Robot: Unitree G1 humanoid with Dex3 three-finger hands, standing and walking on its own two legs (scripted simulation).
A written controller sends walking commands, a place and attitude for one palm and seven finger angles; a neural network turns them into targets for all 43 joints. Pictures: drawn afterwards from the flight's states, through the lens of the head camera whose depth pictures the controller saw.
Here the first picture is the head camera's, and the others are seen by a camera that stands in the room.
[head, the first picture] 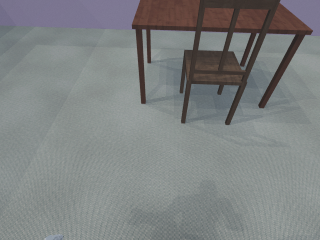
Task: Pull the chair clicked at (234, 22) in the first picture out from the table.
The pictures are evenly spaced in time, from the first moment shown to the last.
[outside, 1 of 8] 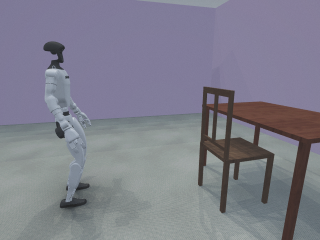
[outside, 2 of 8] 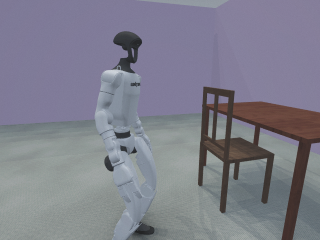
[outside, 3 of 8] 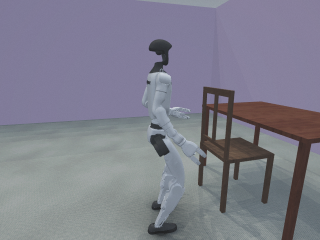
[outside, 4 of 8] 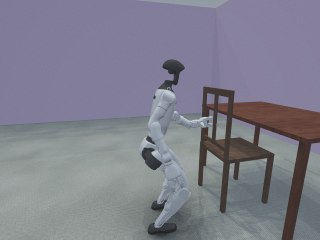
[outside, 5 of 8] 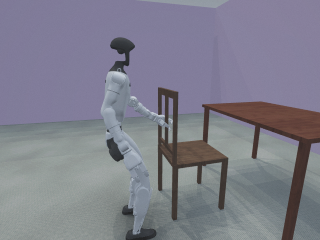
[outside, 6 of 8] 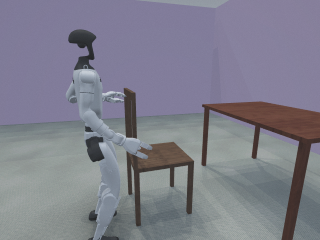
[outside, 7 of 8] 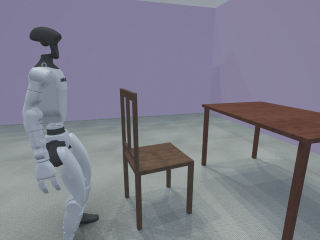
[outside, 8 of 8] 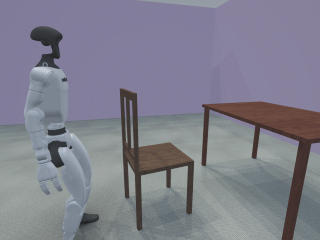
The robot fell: no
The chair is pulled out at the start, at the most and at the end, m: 0.00 0.69 0.69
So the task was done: yes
